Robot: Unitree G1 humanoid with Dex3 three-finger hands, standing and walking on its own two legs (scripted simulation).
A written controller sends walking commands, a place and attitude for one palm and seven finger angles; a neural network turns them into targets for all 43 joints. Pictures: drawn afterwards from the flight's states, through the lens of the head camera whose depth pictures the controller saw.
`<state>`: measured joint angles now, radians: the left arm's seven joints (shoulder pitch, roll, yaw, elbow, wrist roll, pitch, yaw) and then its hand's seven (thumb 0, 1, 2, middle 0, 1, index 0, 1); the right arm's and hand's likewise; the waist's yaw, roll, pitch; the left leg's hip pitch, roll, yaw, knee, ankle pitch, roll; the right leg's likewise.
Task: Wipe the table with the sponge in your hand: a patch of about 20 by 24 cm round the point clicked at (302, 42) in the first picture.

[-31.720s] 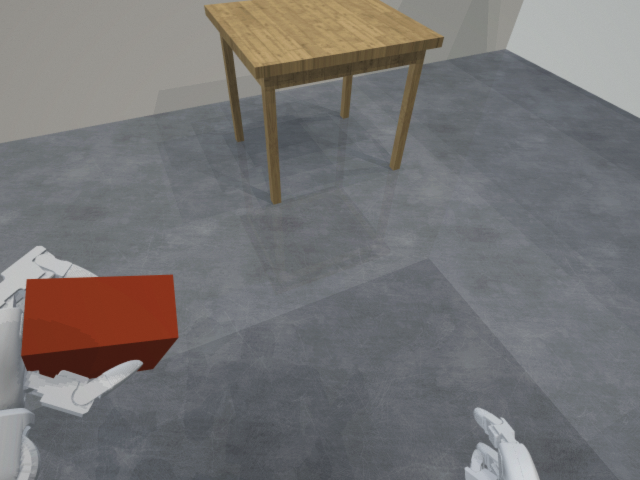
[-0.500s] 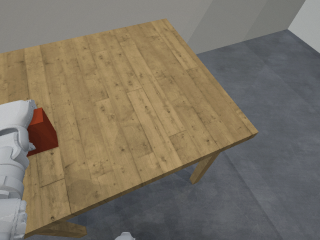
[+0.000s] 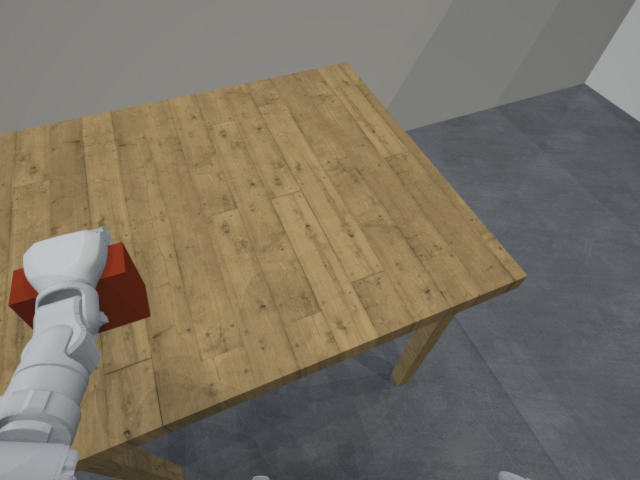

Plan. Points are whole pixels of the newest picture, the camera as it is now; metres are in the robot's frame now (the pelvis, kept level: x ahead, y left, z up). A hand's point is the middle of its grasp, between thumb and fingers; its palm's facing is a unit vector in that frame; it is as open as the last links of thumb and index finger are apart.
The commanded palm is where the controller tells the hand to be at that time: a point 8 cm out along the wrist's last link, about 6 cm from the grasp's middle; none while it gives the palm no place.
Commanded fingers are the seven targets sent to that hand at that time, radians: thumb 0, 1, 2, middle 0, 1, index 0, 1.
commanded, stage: wipe back along the first lane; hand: left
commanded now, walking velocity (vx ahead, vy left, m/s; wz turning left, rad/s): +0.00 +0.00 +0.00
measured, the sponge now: (91, 301) +0.35 +0.34 -0.03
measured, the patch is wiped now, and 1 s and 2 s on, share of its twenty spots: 1.00 1.00 1.00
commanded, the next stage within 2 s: lift the sponge slowly off the table in 0.96 s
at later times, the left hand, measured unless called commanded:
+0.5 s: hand (93, 321) +0.30 +0.31 +0.00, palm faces -0.07 -0.03 -1.00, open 10.2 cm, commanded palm +0.27 +0.29 +0.04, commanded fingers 0.00 0.10 1.30 -1.20 -1.60 -1.20 -1.60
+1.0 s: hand (92, 363) +0.25 +0.29 +0.00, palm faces -0.07 -0.04 -1.00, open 10.2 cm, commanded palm +0.22 +0.27 +0.04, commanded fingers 0.00 0.10 1.30 -1.20 -1.60 -1.20 -1.60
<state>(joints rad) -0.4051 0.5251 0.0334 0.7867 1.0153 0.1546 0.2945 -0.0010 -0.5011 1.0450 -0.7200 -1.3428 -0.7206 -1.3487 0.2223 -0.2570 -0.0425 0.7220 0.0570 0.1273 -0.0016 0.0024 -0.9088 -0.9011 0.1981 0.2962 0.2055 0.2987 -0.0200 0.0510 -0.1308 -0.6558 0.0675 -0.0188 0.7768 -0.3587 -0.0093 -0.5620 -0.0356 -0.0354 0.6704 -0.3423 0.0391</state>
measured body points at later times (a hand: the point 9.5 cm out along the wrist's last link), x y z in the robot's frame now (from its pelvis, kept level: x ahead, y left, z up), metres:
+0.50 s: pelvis +0.02 -0.01 +0.01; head +0.05 -0.02 +0.45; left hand +0.30 +0.30 +0.06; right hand +0.19 -0.26 -0.10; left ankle +0.01 +0.12 -0.71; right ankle -0.02 -0.16 -0.71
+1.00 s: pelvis +0.01 -0.02 +0.01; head +0.03 -0.03 +0.46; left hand +0.25 +0.29 +0.06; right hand +0.19 -0.26 -0.10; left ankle +0.01 +0.12 -0.71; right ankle -0.02 -0.16 -0.71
